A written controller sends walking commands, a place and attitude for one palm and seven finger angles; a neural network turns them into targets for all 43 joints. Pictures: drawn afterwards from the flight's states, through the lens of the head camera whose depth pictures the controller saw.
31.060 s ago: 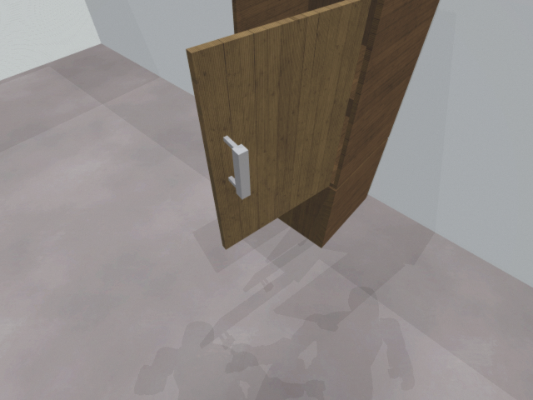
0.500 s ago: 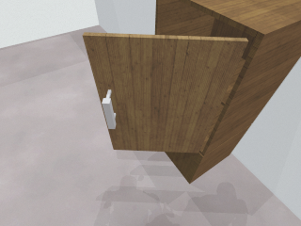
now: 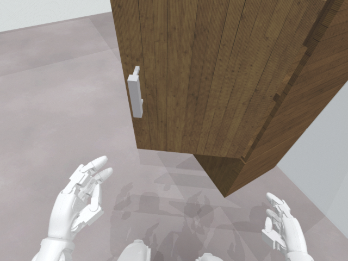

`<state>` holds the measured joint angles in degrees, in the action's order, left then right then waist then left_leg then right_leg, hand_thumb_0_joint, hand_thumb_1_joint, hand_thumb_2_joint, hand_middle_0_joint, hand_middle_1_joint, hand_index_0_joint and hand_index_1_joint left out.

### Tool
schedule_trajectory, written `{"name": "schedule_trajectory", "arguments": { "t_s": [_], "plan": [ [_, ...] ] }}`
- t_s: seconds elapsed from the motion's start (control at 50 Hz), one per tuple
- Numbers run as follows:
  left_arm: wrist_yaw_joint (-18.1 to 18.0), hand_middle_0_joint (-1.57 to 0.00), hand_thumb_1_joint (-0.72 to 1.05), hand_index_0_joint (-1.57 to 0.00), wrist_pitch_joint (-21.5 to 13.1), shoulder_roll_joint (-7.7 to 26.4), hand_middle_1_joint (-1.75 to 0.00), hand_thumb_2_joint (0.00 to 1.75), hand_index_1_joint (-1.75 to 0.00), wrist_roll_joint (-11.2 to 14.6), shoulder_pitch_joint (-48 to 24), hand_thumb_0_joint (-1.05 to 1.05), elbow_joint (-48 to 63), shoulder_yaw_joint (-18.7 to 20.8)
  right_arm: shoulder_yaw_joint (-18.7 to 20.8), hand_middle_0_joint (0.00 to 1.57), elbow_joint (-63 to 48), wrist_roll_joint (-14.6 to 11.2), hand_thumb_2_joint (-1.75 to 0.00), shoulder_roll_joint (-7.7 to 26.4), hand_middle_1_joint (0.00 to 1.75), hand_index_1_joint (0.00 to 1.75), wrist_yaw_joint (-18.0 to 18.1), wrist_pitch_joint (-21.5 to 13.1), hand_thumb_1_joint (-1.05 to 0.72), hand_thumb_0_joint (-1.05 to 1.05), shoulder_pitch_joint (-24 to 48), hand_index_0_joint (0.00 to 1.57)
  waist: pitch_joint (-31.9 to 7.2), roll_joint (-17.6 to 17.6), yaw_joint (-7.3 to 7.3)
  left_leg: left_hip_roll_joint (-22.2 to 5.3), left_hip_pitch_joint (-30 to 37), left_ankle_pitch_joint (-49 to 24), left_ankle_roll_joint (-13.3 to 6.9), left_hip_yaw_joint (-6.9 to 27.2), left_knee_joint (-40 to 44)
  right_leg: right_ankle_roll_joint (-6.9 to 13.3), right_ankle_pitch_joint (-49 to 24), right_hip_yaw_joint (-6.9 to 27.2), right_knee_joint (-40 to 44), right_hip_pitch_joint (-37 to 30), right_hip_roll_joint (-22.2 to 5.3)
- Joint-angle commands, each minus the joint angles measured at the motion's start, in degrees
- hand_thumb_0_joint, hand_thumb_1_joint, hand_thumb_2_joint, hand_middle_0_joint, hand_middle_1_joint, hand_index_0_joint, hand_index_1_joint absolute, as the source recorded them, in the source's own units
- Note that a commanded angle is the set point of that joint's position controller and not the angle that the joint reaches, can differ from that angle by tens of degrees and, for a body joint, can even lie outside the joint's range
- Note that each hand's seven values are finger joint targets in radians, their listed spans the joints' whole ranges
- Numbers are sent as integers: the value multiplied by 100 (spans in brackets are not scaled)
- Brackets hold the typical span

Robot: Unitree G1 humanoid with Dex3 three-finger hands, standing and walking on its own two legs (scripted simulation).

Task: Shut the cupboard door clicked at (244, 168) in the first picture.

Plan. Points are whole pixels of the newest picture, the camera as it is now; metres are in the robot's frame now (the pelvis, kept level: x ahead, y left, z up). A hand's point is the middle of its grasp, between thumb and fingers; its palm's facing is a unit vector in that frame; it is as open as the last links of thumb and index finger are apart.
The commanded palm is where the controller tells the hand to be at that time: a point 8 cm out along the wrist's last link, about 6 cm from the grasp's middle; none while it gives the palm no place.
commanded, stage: raise the hand and make a fist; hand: left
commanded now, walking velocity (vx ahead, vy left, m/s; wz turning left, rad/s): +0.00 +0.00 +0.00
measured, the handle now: (137, 92) +0.53 +0.14 +0.07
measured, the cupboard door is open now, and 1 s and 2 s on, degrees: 55 55 55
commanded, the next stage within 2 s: bring the fist close to the handle in 1.60 s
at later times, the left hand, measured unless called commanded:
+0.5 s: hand (82, 215) +0.20 +0.20 +0.04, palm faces +0.01 -1.00 -0.03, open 4.3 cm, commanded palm +0.18 +0.25 +0.04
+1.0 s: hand (74, 208) +0.21 +0.21 +0.06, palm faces +0.00 -1.00 -0.05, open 3.1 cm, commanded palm +0.19 +0.26 +0.06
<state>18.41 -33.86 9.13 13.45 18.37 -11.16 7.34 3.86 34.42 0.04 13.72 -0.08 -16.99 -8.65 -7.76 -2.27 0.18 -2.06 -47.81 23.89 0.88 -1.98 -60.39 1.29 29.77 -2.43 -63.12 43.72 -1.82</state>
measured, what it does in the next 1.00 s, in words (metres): stands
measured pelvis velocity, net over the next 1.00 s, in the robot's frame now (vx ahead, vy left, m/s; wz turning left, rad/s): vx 0.00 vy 0.02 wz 0.02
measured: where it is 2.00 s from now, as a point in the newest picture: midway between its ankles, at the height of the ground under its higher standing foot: outside the picture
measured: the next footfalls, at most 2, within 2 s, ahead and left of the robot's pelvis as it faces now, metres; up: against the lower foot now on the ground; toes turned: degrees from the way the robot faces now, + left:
none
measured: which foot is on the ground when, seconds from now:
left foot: down 0.00-1.00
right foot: down 0.00-1.00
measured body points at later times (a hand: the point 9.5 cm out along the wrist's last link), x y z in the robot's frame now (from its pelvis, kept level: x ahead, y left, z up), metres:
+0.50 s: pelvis -0.01 +0.02 -0.02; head +0.04 +0.03 +0.43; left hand +0.20 +0.25 +0.04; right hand +0.14 -0.20 -0.10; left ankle +0.06 +0.13 -0.66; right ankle +0.00 -0.10 -0.66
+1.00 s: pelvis +0.00 +0.02 +0.00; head +0.05 +0.04 +0.44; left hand +0.20 +0.26 +0.06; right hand +0.20 -0.19 -0.06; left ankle +0.06 +0.13 -0.66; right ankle +0.00 -0.10 -0.66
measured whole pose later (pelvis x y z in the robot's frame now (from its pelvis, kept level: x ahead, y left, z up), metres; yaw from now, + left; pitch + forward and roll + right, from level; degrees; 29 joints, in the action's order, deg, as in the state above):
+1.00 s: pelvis +0.00 +0.02 +0.00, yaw +1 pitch +12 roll -4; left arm 13.0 -19.1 14.1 14.4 24.1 6.3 7.0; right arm -2.0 27.1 -0.6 12.1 2.9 -10.5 -13.1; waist -7.0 2.1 0.8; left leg -2.4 -50.6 25.9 -0.9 1.4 -64.7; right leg -0.3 30.6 -5.4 -61.9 42.8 -0.8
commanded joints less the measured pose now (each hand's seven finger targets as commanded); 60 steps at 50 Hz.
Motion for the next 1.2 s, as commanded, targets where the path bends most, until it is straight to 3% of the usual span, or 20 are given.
{"name": "schedule_trajectory", "arguments": {
  "t_s": [0.0, 0.02, 0.04, 0.08, 0.14, 0.18, 0.26, 0.3, 0.32, 0.36, 0.42, 0.48, 0.54, 0.62, 0.66, 0.78, 0.98, 1.02, 1.08, 1.18],
  "plan": [
    [231, -49, 90, -49, 162, 935, -62, 90, -62, 511, 371, 0, 1615, 592, 140, 20, -1515, -179, -90, 697, 30, 30, 102, -87, -90, 0, 356, 20, -1027, 536, 392, 335, 132, 127, -155, 77, 104, 25, 658, 622, 1006, 249, 75],
    [65, -51, 90, -51, 161, 1061, -64, 90, -64, 527, -48, 0, 2164, 603, 122, 20, -1510, -200, -90, 669, 30, 30, 171, -81, -90, 0, 264, 20, -1061, 318, 255, 259, 82, 311, -197, 188, 3, 1, 969, 725, 1083, 388, 123],
    [-85, -53, 90, -53, 116, 1045, -66, 90, -66, 495, -182, 0, 2734, 509, 106, 20, -1580, -177, -90, 657, 30, 30, 223, -96, -90, 0, 174, 20, -1228, 540, 196, 221, 209, 187, -239, 213, -86, 4, 841, 753, 1074, 383, 143],
    [-326, -57, 90, -57, 45, 938, -70, 90, -70, 320, -307, 0, 3446, 178, 34, 20, -1506, -142, -90, 613, 30, 30, 289, -123, -90, 0, -4, 20, -1342, 854, 1, 142, 493, 33, -281, 345, -75, 39, 275, 455, 818, 572, 251],
    [-415, -62, 90, -62, 99, 808, -76, 90, -76, 166, -559, 0, 3331, -196, -58, 20, -1286, -119, -90, 651, 30, 30, 405, -157, -90, 0, -111, 20, -942, 598, -298, 93, 217, 262, -304, 493, -212, 15, 338, 317, 729, 945, 322],
    [-330, -66, 90, -66, 359, 757, -80, 90, -80, 128, -359, 0, 2976, -314, -92, 20, -1230, -138, -90, 669, 30, 30, 448, -148, -90, 0, -160, 20, -805, 545, -326, 89, 62, 509, -291, 534, -160, -3, 537, 271, 788, 992, 324],
    [-264, -73, 90, -73, 1138, 955, -88, 90, -88, 179, 376, 0, 2597, 82, -88, 20, -1346, -209, -90, 620, 30, 30, 477, -20, -90, 0, -90, 20, -1151, 448, 30, 127, 87, 415, -248, 505, 102, -4, 602, 259, 935, 483, 273],
    [-391, -77, 90, -77, 1409, 1063, -92, 90, -92, 246, 493, 0, 2687, 331, -112, 20, -1418, -213, -90, 564, 30, 30, 474, 83, -90, 0, -48, 20, -1230, 353, 150, 142, 182, 277, -236, 497, 262, -9, 531, 211, 1007, 209, 269],
    [-502, -79, 90, -79, 1459, 1172, -94, 90, -94, 252, 545, 0, 2715, 526, -117, 20, -1414, -206, -90, 544, 30, 30, 481, 107, -90, 0, 16, 20, -1268, 475, 239, 143, 235, 194, -235, 508, 312, 11, 436, 169, 976, 127, 290],
    [-681, -82, 90, -82, 1388, 1073, -98, 90, -98, 264, 547, 0, 2968, 509, -132, 20, -1438, -176, -90, 494, 30, 30, 459, 128, -90, 0, -7, 20, -1328, 451, 228, 127, 434, -28, -219, 518, 419, 13, 120, 42, 904, 68, 293],
    [-842, -88, 90, -88, 1119, 937, -104, 90, -104, 197, 506, 0, 2905, 355, -152, 20, -1367, -115, -90, 510, 30, 30, 433, 119, -90, 0, -59, 20, -1009, 380, 109, 104, 452, -71, -215, 561, 466, 19, -75, -114, 818, 237, 335],
    [-795, -93, 90, -93, 851, 832, -110, 90, -110, 166, 493, 0, 2850, 117, -148, 20, -1340, -89, -90, 589, 30, 30, 397, 80, -90, 0, -165, 20, -912, 452, -12, 103, 474, 17, -204, 573, 473, 17, -80, -133, 786, 407, 311],
    [-673, -99, 90, -99, 800, 917, -116, 90, -116, 161, 471, 0, 2736, 114, -131, 20, -1361, -109, -90, 657, 30, 30, 405, 84, -90, 0, -215, 20, -843, 459, -30, 115, 411, 172, -208, 553, 499, 17, 62, -83, 856, 396, 298],
    [-646, -106, 90, -106, 826, 1126, -124, 90, -124, 195, 503, 0, 3026, 323, -117, 20, -1394, -116, -90, 695, 30, 30, 407, 102, -90, 0, -288, 20, -1157, 709, 67, 107, 761, -161, -205, 600, 614, 62, -381, -147, 779, 153, 341],
    [-666, -110, 90, -110, 852, 1030, -128, 90, -128, 201, 564, 0, 3212, 257, -112, 20, -1425, -108, -90, 669, 30, 30, 385, 131, -90, 0, -303, 20, -1329, 786, 52, 97, 998, -479, -192, 592, 629, 49, -705, -213, 744, 80, 339],
    [-682, -121, 90, -121, 986, 961, -140, 90, -140, 171, 525, 0, 3007, 206, -141, 20, -1477, -113, -90, 671, 30, 30, 363, 301, -90, 0, -317, 20, -911, 657, -33, 94, 955, -350, -179, 596, 722, 33, -667, -238, 892, 94, 380],
    [-459, -130, 90, -130, 1106, 1159, -150, 90, -150, 292, 127, 0, 3000, 411, -229, 20, -1551, -119, -90, 679, 30, 30, 375, 354, -90, 0, -349, 20, -975, 739, -23, 124, 1128, -443, -178, 573, 798, 39, -787, -187, 1062, -165, 388],
    [-432, -130, 90, -130, 1148, 1258, -150, 90, -150, 323, 151, 0, 2825, 555, -229, 20, -1503, -127, -90, 683, 30, 30, 386, 362, -90, 0, -369, 20, -919, 550, -3, 134, 1056, -508, -195, 552, 781, 43, -841, -161, 1125, -275, 403],
    [-342, -130, 90, -130, 1157, 1218, -150, 90, -150, 388, 16, 0, 2832, 521, -241, 20, -1496, -138, -90, 689, 30, 30, 386, 339, -90, 0, -355, 20, -970, 633, -20, 144, 1092, -548, -186, 510, 773, 22, -871, -118, 1167, -302, 373],
    [-236, -130, 90, -130, 1228, 1277, -150, 90, -150, 485, -63, 0, 2652, 607, -244, 20, -1459, -162, -90, 702, 30, 30, 406, 307, -90, 0, -363, 20, -876, 467, -4, 165, 1023, -558, -197, 462, 799, 6, -795, 8, 1355, -487, 335]
  ]
}}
